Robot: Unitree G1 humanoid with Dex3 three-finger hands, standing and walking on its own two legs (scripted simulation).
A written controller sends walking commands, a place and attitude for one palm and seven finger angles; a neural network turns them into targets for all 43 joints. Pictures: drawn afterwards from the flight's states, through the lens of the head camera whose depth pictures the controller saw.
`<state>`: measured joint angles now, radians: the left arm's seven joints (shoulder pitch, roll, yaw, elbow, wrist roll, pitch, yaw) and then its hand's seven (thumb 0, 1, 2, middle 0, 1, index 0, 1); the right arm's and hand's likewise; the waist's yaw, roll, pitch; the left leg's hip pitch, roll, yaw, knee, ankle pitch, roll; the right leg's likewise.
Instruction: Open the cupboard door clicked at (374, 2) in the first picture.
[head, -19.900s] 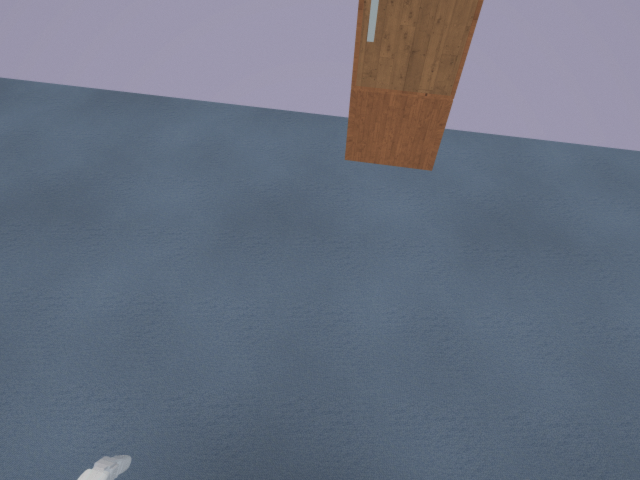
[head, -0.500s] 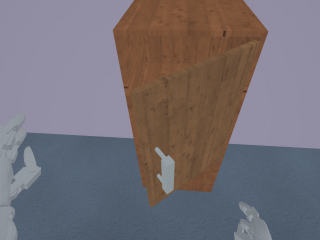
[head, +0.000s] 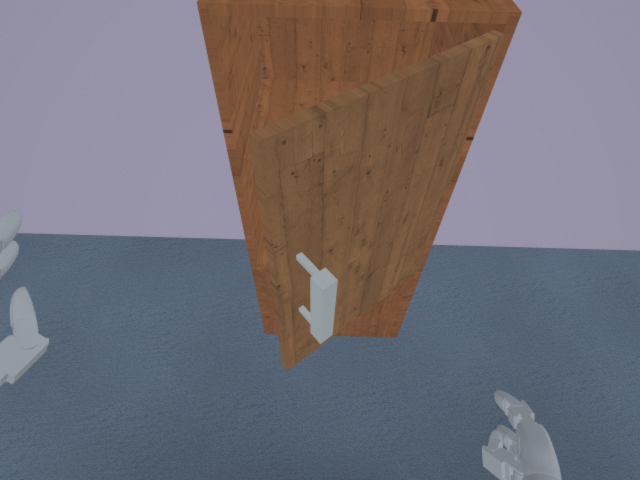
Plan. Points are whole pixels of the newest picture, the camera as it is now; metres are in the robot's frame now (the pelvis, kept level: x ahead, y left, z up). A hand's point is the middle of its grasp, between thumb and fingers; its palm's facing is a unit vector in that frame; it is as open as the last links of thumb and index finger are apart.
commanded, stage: step back with the hand held close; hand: left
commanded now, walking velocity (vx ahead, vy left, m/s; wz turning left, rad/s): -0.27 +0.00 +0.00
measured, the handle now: (313, 298) +0.38 +0.04 -0.05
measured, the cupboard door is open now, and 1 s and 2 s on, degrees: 40 40 40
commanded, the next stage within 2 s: stop stepping back and stand still in 0.74 s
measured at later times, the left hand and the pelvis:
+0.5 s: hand out of the picture +0.09 +0.29 +0.17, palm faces +0.52 -0.68 -0.51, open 7.4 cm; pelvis -0.09 +0.01 -0.02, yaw +5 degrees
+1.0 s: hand out of the picture +0.01 +0.26 +0.17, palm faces +0.39 -0.81 -0.44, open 7.5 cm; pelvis -0.21 +0.00 -0.01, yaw -1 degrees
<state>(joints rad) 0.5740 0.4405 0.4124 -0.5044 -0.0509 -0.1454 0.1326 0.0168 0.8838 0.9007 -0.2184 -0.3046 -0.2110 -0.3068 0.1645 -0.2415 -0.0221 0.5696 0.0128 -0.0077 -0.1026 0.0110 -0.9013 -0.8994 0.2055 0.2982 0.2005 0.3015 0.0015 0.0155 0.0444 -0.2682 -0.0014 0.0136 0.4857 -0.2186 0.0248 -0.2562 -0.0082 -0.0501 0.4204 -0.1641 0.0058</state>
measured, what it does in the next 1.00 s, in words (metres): walks backwards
